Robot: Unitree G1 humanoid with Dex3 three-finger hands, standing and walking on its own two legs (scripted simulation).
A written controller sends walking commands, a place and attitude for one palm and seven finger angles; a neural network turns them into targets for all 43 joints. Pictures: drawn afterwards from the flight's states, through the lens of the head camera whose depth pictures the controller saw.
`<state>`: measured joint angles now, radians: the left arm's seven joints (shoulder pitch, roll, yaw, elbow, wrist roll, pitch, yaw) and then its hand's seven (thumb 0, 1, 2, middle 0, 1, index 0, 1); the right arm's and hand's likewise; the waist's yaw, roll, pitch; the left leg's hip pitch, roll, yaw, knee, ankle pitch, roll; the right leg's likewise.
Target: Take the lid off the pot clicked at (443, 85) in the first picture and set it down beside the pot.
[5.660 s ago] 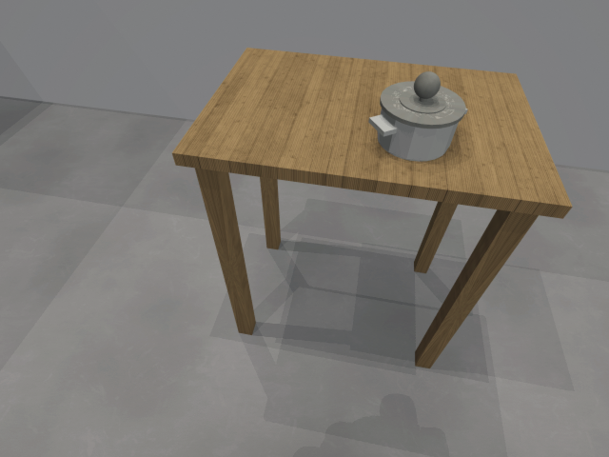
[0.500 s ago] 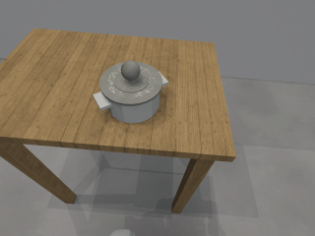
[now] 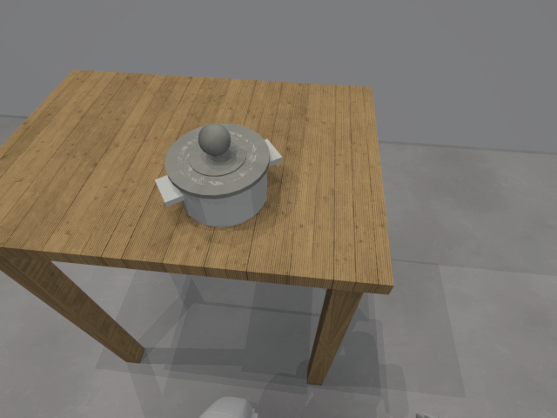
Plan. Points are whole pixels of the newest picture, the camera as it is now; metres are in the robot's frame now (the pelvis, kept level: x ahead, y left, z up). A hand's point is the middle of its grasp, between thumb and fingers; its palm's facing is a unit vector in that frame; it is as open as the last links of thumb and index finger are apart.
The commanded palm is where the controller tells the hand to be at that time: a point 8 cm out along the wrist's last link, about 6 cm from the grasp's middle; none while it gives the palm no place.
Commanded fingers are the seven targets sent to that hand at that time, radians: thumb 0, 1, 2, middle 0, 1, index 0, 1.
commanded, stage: come to a stop and stand still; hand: left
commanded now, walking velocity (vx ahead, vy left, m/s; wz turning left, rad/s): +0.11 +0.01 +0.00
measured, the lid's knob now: (214, 139) +0.45 +0.15 +0.15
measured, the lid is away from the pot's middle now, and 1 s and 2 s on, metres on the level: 0.00 0.00 0.00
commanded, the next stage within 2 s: look again from close up in 0.40 s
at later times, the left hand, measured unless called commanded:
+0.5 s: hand out of the picture +0.03 +0.21 -0.18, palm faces +0.02 -0.98 -0.19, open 7.4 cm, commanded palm none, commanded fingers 0.00 0.90 0.90 -0.20 -0.30 -0.20 -0.30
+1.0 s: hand out of the picture +0.06 +0.19 -0.17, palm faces -0.01 -0.97 -0.24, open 7.3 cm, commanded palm none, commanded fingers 0.00 0.90 0.90 -0.20 -0.30 -0.20 -0.30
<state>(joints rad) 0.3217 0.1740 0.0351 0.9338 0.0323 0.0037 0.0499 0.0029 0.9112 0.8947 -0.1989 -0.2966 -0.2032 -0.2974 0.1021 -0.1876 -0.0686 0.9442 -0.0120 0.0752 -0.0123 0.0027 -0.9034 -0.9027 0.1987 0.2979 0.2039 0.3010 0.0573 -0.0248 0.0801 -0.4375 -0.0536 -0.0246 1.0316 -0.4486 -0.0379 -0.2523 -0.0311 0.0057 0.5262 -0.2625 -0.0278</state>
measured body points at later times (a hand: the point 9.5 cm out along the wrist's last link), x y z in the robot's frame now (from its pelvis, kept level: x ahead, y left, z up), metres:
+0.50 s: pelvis -0.02 +0.03 +0.00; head -0.01 +0.05 +0.45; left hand +0.03 +0.26 -0.16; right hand -0.05 -0.18 -0.16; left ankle -0.01 +0.14 -0.74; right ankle -0.02 -0.09 -0.74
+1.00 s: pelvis +0.03 +0.01 -0.01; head +0.04 -0.01 +0.44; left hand +0.06 +0.25 -0.15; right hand +0.04 -0.21 -0.17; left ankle -0.01 +0.14 -0.74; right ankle -0.02 -0.09 -0.74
